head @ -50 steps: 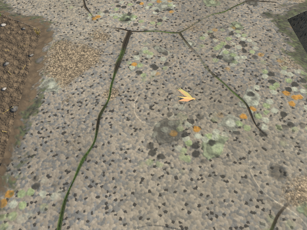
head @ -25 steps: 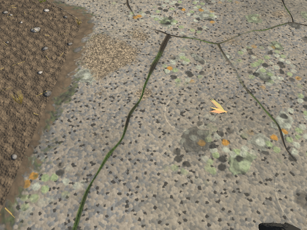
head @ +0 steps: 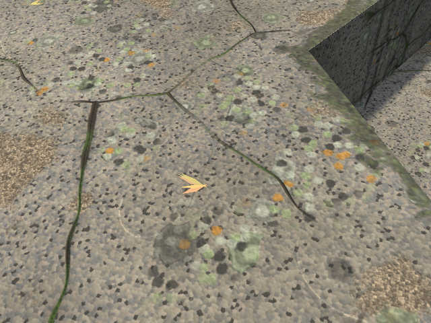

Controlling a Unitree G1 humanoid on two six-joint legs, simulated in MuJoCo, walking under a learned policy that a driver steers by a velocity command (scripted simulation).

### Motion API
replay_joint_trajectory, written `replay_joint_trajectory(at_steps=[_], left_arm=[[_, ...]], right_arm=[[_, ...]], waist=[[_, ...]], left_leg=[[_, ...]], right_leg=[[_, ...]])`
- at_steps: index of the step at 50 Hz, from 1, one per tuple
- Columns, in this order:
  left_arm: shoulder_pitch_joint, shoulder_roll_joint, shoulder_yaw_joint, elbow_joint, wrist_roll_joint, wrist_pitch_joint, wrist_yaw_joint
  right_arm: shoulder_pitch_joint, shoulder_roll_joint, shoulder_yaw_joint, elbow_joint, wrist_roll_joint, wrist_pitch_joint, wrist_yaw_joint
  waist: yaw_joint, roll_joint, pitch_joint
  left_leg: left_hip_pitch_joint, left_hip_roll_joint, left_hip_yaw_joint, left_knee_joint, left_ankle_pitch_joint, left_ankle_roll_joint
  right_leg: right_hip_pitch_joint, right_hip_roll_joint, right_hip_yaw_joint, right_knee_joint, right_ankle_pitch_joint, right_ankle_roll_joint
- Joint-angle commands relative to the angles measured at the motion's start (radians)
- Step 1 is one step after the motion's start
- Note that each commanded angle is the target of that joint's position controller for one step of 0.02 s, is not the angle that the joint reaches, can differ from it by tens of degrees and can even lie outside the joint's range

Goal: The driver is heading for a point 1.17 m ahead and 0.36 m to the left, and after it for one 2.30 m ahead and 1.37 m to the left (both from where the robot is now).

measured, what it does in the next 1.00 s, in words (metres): walks ahead, turning left: left foot, then right foot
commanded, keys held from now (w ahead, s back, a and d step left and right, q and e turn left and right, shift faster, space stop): w+q+shift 0.78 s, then w+shift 0.22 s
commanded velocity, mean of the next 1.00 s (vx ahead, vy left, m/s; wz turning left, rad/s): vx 0.96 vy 0.00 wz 0.64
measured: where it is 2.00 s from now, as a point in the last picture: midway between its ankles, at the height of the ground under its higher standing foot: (121, 145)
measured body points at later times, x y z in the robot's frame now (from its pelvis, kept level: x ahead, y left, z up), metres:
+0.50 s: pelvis +0.42 +0.05 +0.00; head +0.44 +0.05 +0.45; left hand +0.60 +0.32 -0.05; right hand +0.44 -0.24 -0.13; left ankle +0.35 +0.06 -0.74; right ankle +0.59 -0.10 -0.66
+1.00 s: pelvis +0.86 +0.19 +0.00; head +0.87 +0.21 +0.45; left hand +0.60 +0.35 -0.12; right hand +1.21 +0.19 -0.05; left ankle +0.89 +0.37 -0.68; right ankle +0.83 +0.00 -0.74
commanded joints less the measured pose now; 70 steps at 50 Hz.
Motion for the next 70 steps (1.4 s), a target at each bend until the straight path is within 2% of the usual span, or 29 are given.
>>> replay_joint_trajectory(at_steps=[1, 7, 11, 13, 14, 15, 18, 21, 25, 30, 33, 34, 35, 36, 39, 42, 51, 53, 55, 56, 57, 58, 59, 61, 62, 63, 64, 68, 70], left_arm=[[0.005, 0.16, 0.035, -0.035, -0.001, -0.054, -0.002], [-0.007, 0.145, 0.011, 0.021, 0.009, -0.081, 0.016], [-0.072, 0.242, 0.039, 0.023, 0.044, -0.047, 0.051], [-0.176, 0.235, 0.043, 0.001, 0.035, -0.036, 0.045], [-0.193, 0.048, -0.001, -0.063, 0.022, -0.065, 0.015], [-0.167, 0.082, -0.015, -0.123, 0.013, -0.092, 0.005], [-0.278, 0.117, -0.029, -0.143, 0.036, -0.106, 0.012], [-0.275, 0.091, -0.049, -0.155, 0.068, -0.047, 0.011], [-0.528, 0.059, -0.075, -0.258, 0.038, -0.042, -0.009], [-0.599, 0.069, -0.072, -0.296, 0.019, -0.052, -0.003], [-0.351, 0.173, -0.024, -0.233, 0.008, -0.063, 0.027], [-0.135, 0.223, 0.003, -0.18, 0.006, -0.067, 0.045], [0.088, 0.292, 0.034, -0.138, 0.034, -0.07, 0.069], [0.012, 0.35, 0.047, -0.145, 0.059, -0.066, 0.06], [-0.159, 0.125, 0.019, -0.133, 0.04, -0.048, 0.041], [-0.075, 0.072, 0.003, -0.026, 0.026, -0.076, 0.028], [0.007, 0.166, 0.012, 0.083, 0.0, -0.109, 0.005], [0.051, 0.227, 0.018, 0.119, -0.006, -0.098, 0.012], [0.031, 0.285, 0.026, 0.13, -0.004, -0.077, 0.027], [0.002, 0.268, 0.02, 0.116, -0.011, -0.073, 0.028], [0.094, 0.088, -0.015, 0.08, -0.014, -0.073, 0.012], [0.147, 0.102, -0.007, 0.065, -0.055, -0.067, 0.027], [0.015, 0.163, 0.013, 0.05, -0.045, -0.059, 0.039], [-0.003, 0.091, 0.003, 0.07, -0.033, -0.047, 0.034], [-0.008, 0.086, 0.009, 0.079, -0.022, -0.024, 0.024], [0.007, 0.079, 0.027, 0.057, -0.089, -0.028, 0.038], [0.002, 0.067, 0.024, 0.044, -0.09, -0.018, 0.042], [-0.138, 0.012, 0.016, -0.04, -0.049, -0.012, 0.026], [-0.155, 0.002, 0.015, -0.045, -0.031, -0.025, -0.005]], right_arm=[[-0.137, -0.101, -0.016, -0.069, 0.024, 0.001, 0.009], [-0.202, -0.039, 0.02, -0.085, 0.037, -0.009, 0.019], [0.192, -0.129, -0.01, 0.035, 0.048, -0.003, -0.012], [0.518, -0.22, -0.064, 0.133, 0.038, 0.001, -0.037], [0.41, -0.289, -0.089, 0.131, 0.037, 0.021, -0.045], [0.297, -0.3, -0.092, 0.089, 0.049, 0.015, -0.034], [0.272, -0.136, -0.059, 0.125, 0.039, -0.016, -0.05], [0.255, -0.138, -0.045, 0.129, 0.046, -0.052, -0.061], [0.286, -0.146, -0.053, 0.123, 0.059, -0.066, -0.058], [0.352, -0.187, -0.073, 0.146, 0.066, -0.061, -0.062], [0.283, -0.256, -0.087, 0.132, 0.053, -0.067, -0.067], [0.213, -0.265, -0.09, 0.117, 0.047, -0.077, -0.06], [0.188, -0.136, -0.058, 0.088, 0.043, -0.09, -0.06], [0.308, -0.014, -0.017, 0.024, 0.103, -0.084, -0.061], [0.118, -0.137, -0.03, 0.047, 0.038, -0.04, -0.05], [0.058, -0.045, -0.002, -0.005, 0.011, -0.012, -0.009], [-0.25, -0.042, 0.054, -0.132, 0.012, -0.027, 0.033], [-0.218, -0.065, 0.049, -0.117, 0.002, -0.036, 0.018], [0.084, -0.132, 0.016, -0.027, -0.008, -0.042, -0.017], [0.271, -0.194, -0.012, 0.031, -0.019, -0.044, -0.04], [0.306, -0.289, -0.036, 0.047, -0.043, -0.053, -0.063], [0.314, -0.297, -0.043, 0.019, -0.029, -0.052, -0.069], [0.25, -0.229, -0.035, 0.034, -0.003, -0.057, -0.069], [0.148, -0.106, -0.008, 0.061, 0.008, -0.079, -0.059], [0.114, -0.069, 0.004, 0.067, 0.019, -0.08, -0.065], [0.035, -0.052, -0.005, 0.037, 0.051, -0.099, -0.058], [-0.004, -0.036, -0.004, 0.036, 0.059, -0.106, -0.057], [-0.148, -0.059, -0.013, 0.026, 0.06, -0.092, -0.1], [-0.065, -0.097, -0.024, 0.045, 0.062, -0.082, -0.127]], waist=[[0.002, -0.106, 0.152], [-0.018, -0.114, 0.193], [-0.217, -0.224, -0.077], [-0.379, -0.13, -0.147], [-0.215, 0.23, -0.086], [-0.151, 0.179, -0.173], [-0.075, -0.161, 0.052], [-0.015, -0.128, 0.117], [-0.104, -0.075, 0.177], [-0.173, -0.012, 0.077], [-0.034, 0.005, -0.106], [0.092, -0.002, -0.199], [0.155, -0.132, -0.326], [0.021, -0.482, -0.469], [0.019, -0.095, -0.102], [-0.029, -0.143, 0.007], [-0.04, -0.079, 0.181], [-0.079, -0.125, 0.117], [-0.24, -0.183, -0.075], [-0.334, -0.175, -0.169], [-0.219, 0.084, -0.303], [-0.197, 0.108, -0.472], [-0.185, -0.045, -0.307], [-0.093, -0.038, -0.064], [-0.063, -0.031, -0.024], [-0.039, 0.098, -0.062], [-0.018, 0.091, -0.061], [0.018, 0.019, 0.089], [-0.024, 0.003, 0.016]], left_leg=[[-0.273, 0.009, 0.004, -0.078, 0.113, 0.03], [-0.037, -0.1, 0.101, -0.39, 0.237, 0.145], [0.333, -0.241, 0.144, -0.347, 0.053, 0.22], [0.672, -0.203, -0.035, -0.48, -0.123, 0.285], [0.86, 0.017, -0.544, -0.631, -0.293, 0.408], [0.902, 0.115, -0.954, -0.83, -0.369, 0.51], [0.533, 0.059, -0.738, -0.904, -0.257, 0.397], [0.323, -0.029, -0.565, -0.929, -0.099, 0.386], [0.205, -0.108, -0.454, -0.992, 0.09, 0.321], [0.459, -0.082, -0.463, -0.859, 0.544, 0.244], [0.512, -0.088, -0.471, -0.522, 0.839, 0.177], [0.408, -0.121, -0.453, -0.295, 0.755, 0.164], [0.25, -0.171, -0.367, 0.033, 0.279, 0.172], [-0.028, -0.259, -0.241, 0.3, -0.288, 0.134], [-0.136, -0.071, -0.152, 0.257, -0.057, 0.139], [-0.122, -0.021, -0.163, 0.203, -0.063, 0.135], [0.078, -0.085, 0.027, -0.383, 0.227, 0.157], [0.196, -0.135, 0.075, -0.44, 0.152, 0.184], [0.539, -0.179, 0.028, -0.474, 0.03, 0.206], [0.81, -0.096, -0.06, -0.512, 0.014, 0.211], [1.061, 0.233, -0.426, -0.548, -0.123, 0.222], [1.107, 0.421, -0.81, -0.678, 0.093, 0.275], [0.951, 0.347, -0.594, -0.666, 0.389, 0.262], [0.687, 0.253, -0.306, -0.685, 0.721, 0.224], [0.576, 0.191, -0.2, -0.741, 0.751, 0.186], [0.584, 0.197, -0.141, -0.75, 0.806, 0.21], [0.565, 0.199, -0.118, -0.773, 0.797, 0.221], [0.341, 0.108, 0.111, -0.871, 0.651, 0.176], [0.39, 0.064, 0.171, -0.798, 0.68, 0.158]], right_leg=[[0.122, -0.232, 0.186, -0.311, 0.189, -0.132], [0.08, -0.224, -0.107, -0.374, 0.791, -0.043], [0.234, -0.27, -0.142, 0.137, 1.64, -0.005], [-0.029, -0.166, -0.148, 0.843, 1.257, -0.008], [-0.56, 0.085, -0.072, 1.261, 0.067, 0.052], [-0.727, 0.079, 0.156, 1.325, 0.008, 0.038], [-0.638, -0.081, 0.181, 1.017, 0.084, 0.027], [-0.578, -0.133, 0.14, 0.845, 0.035, 0.085], [-0.506, -0.134, 0.049, 0.435, 0.334, 0.128], [-0.41, -0.051, 0.033, 0.178, 0.482, 0.095], [-0.058, 0.0, 0.065, 0.121, 0.307, 0.064], [0.176, -0.057, 0.097, 0.137, 0.235, 0.046], [0.408, -0.276, 0.293, 0.146, -0.109, 0.015], [0.576, -0.565, 0.882, -0.056, -0.298, -0.097], [0.171, -0.408, 0.552, -0.112, -0.177, -0.077], [0.002, -0.327, 0.331, -0.16, 0.065, -0.057], [-0.142, -0.263, -0.066, -0.421, 0.578, -0.057], [-0.005, -0.277, -0.07, -0.281, 1.091, -0.06], [0.0, -0.289, -0.056, 0.134, 1.334, -0.049], [-0.176, -0.241, -0.05, 0.437, 1.109, -0.039], [-0.455, -0.094, -0.03, 0.85, 0.075, -0.026], [-0.587, -0.015, 0.11, 1.113, -0.122, -0.023], [-0.629, -0.075, 0.132, 1.087, 0.004, -0.019], [-0.614, -0.129, 0.101, 0.945, 0.029, 0.004], [-0.541, -0.135, 0.084, 0.899, 0.034, 0.012], [-0.536, -0.172, 0.132, 0.926, 0.058, 0.045], [-0.543, -0.18, 0.121, 0.89, 0.061, 0.067], [-0.498, -0.15, 0.008, 0.506, 0.243, 0.091], [-0.376, -0.077, -0.061, 0.317, 0.481, 0.081]])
